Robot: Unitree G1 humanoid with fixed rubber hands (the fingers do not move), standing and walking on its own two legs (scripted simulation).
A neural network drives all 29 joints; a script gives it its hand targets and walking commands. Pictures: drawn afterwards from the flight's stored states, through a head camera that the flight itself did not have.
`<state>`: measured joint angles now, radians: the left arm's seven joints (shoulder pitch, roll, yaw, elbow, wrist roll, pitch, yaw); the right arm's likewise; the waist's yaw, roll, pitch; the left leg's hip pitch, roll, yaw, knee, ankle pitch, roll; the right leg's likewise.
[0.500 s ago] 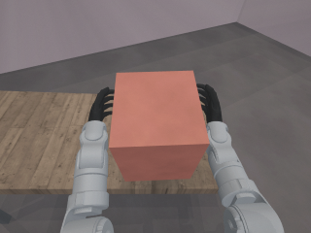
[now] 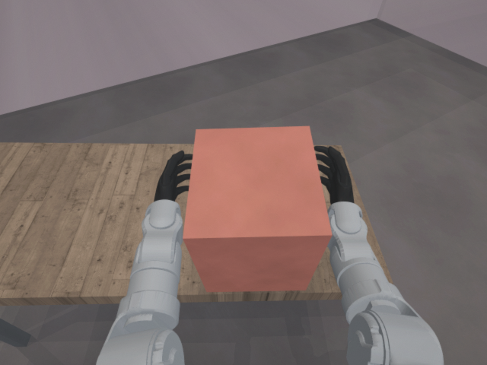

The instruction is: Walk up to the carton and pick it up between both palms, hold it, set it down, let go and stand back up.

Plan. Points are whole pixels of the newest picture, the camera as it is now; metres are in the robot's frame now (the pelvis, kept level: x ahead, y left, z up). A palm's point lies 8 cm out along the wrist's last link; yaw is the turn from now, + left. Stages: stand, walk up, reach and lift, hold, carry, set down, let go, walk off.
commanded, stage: set down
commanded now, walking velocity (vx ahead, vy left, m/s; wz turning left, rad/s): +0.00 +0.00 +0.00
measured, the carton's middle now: (254, 215) +0.38 -0.01 +0.01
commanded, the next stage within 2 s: none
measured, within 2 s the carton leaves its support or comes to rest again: neither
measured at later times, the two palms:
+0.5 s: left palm (172, 205) +0.39 +0.14 +0.03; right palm (332, 195) +0.39 -0.15 +0.06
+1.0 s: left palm (179, 211) +0.40 +0.13 +0.00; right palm (328, 202) +0.40 -0.16 +0.02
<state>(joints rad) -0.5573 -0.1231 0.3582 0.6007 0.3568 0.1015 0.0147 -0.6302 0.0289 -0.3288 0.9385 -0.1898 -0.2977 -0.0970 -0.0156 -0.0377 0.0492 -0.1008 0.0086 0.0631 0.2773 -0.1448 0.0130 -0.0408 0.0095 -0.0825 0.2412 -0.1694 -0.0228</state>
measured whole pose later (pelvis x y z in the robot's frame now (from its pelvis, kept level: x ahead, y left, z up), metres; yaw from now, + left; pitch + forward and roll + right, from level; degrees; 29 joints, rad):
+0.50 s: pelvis +0.01 +0.00 +0.00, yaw -1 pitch +5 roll +0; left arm -0.59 -0.10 0.41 0.81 0.35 -0.11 0.06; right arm -0.68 0.04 -0.44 1.03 -0.30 -0.38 -0.07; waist -0.01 -0.03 0.00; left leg -0.23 0.02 0.08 0.30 -0.15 0.01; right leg -0.18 0.01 -0.07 0.27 -0.17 -0.03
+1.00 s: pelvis +0.01 +0.00 -0.01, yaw -1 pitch +14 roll +0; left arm -0.63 -0.08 0.45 0.94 0.37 -0.26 0.09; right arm -0.72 0.04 -0.52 1.08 -0.40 -0.44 -0.07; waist -0.01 -0.02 -0.06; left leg -0.42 0.02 0.08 0.34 -0.16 0.01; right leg -0.37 0.02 -0.07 0.31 -0.18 -0.03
